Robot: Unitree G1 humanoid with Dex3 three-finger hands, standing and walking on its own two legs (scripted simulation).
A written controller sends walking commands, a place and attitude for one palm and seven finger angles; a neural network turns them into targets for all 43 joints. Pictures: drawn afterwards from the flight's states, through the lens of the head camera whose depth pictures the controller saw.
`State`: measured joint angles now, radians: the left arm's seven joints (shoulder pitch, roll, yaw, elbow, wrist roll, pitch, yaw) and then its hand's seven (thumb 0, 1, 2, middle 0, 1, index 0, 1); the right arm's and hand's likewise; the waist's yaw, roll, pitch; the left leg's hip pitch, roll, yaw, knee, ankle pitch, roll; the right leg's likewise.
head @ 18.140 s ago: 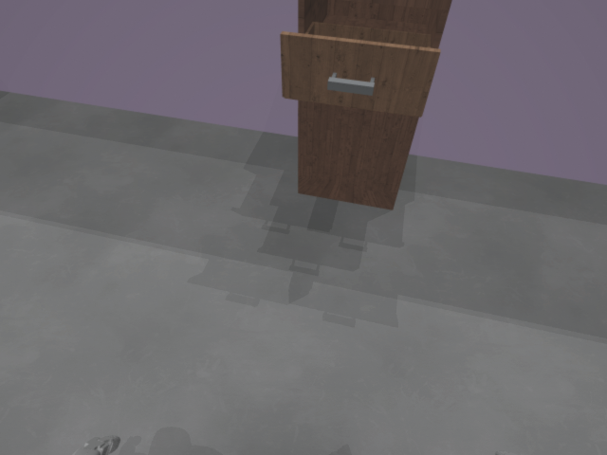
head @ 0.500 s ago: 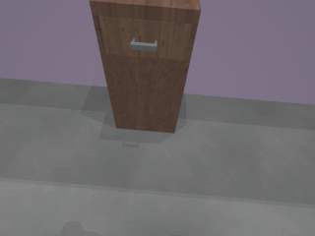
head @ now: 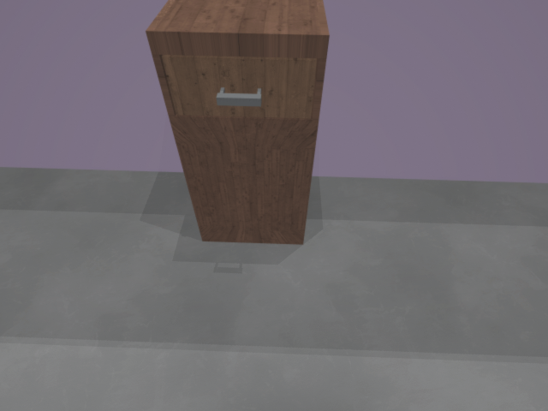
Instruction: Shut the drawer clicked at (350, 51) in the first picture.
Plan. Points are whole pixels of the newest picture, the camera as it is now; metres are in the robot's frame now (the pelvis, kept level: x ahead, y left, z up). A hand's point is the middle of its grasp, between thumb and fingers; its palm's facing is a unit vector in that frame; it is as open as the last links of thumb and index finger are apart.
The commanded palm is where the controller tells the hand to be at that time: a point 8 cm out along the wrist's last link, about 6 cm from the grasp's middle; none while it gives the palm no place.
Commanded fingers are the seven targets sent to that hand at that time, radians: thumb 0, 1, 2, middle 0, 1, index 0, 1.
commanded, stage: let the arm hang, fingers relaxed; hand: left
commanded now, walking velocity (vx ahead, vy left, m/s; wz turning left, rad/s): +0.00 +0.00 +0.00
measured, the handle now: (240, 95) +0.89 +0.14 -0.01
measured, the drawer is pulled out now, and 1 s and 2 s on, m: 0.00 0.00 0.00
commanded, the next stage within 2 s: look to check the result in 0.12 s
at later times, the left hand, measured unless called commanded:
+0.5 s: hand out of the picture +0.05 +0.20 -0.17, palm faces +0.00 -0.96 -0.28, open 7.4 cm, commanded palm none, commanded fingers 0.00 0.90 0.90 -0.20 -0.30 -0.20 -0.30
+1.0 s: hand out of the picture +0.08 +0.20 -0.16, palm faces +0.00 -0.96 -0.29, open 7.4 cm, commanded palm none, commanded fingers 0.00 0.90 0.90 -0.20 -0.30 -0.20 -0.30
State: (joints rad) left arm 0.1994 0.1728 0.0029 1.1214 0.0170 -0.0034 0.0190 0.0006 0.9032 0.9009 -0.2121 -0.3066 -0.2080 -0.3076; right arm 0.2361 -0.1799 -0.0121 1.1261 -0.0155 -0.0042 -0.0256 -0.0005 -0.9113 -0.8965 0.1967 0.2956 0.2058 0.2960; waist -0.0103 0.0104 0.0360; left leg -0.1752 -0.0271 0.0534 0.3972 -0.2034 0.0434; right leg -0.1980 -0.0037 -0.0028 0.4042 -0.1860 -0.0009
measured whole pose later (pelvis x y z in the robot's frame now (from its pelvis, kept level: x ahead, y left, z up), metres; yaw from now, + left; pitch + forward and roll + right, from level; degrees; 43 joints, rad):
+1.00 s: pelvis +0.02 -0.03 +0.00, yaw +1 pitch -1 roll +0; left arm 0.13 0.27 0.01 1.14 0.01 -0.01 0.01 0.00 0.90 0.90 -0.21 -0.30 -0.20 -0.30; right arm 0.16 -0.28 -0.01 1.14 -0.02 0.00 -0.02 0.00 -0.91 -0.90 0.20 0.30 0.21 0.30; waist -0.01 0.01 0.04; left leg -0.12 0.01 0.03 0.33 -0.19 0.00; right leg -0.13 0.03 -0.03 0.32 -0.17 -0.04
